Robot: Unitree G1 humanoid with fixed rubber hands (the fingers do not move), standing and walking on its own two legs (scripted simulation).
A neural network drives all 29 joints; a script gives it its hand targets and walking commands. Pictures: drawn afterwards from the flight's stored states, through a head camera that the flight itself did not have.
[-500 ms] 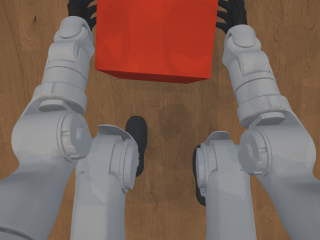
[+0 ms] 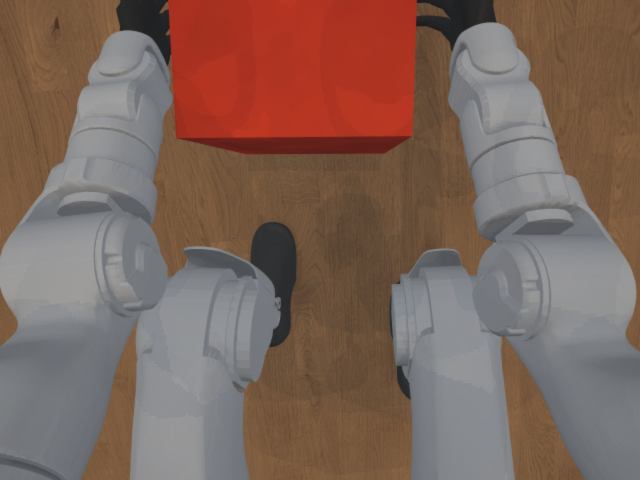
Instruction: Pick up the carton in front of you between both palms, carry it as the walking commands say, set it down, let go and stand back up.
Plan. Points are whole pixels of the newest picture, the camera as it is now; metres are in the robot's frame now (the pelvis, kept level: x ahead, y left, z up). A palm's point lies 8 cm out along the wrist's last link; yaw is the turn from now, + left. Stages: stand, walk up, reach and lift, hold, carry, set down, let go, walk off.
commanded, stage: set down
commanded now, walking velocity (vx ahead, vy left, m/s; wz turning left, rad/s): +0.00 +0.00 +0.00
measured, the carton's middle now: (305, 59) +0.52 +0.07 -0.24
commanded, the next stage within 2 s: let go in 1.34 s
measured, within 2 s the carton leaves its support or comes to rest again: neither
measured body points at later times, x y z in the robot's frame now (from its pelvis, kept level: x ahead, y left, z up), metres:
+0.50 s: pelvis +0.00 -0.01 +0.02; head +0.36 +0.01 +0.30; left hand +0.52 +0.25 -0.13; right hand +0.56 -0.13 -0.13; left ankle +0.16 +0.13 -0.34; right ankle +0.08 -0.12 -0.34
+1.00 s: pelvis +0.03 +0.00 +0.14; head +0.34 +0.03 +0.46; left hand +0.51 +0.26 +0.02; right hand +0.56 -0.14 +0.03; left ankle +0.16 +0.13 -0.34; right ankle +0.08 -0.12 -0.34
